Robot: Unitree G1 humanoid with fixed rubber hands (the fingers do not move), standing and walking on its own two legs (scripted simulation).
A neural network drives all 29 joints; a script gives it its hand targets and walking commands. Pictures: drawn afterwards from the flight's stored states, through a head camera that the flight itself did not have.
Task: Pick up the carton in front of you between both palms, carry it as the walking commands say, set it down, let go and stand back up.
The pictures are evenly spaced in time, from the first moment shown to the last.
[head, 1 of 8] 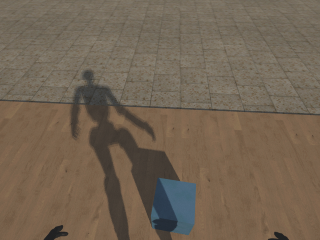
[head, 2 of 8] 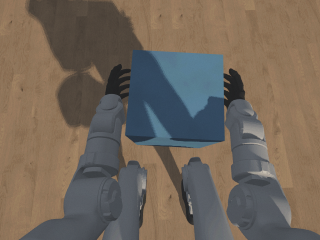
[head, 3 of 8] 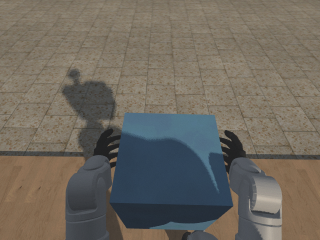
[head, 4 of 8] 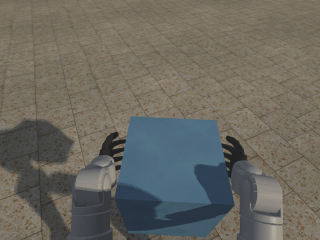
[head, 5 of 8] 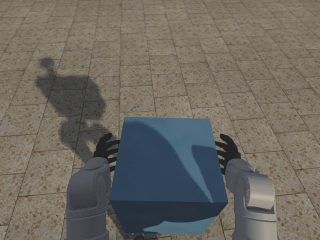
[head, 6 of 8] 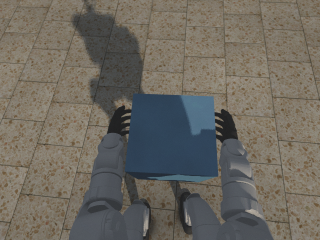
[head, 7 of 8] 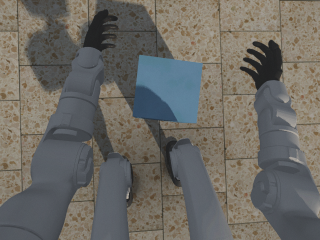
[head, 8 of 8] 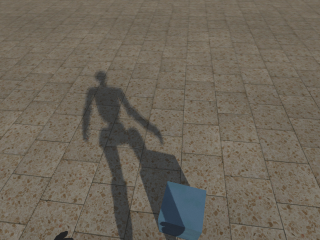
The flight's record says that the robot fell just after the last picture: no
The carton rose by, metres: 0.68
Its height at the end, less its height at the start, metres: -0.05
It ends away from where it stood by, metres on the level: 5.25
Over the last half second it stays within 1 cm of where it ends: yes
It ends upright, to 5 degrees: yes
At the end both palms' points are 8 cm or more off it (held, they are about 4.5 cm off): yes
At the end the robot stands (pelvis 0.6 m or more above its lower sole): yes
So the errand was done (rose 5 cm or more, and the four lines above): yes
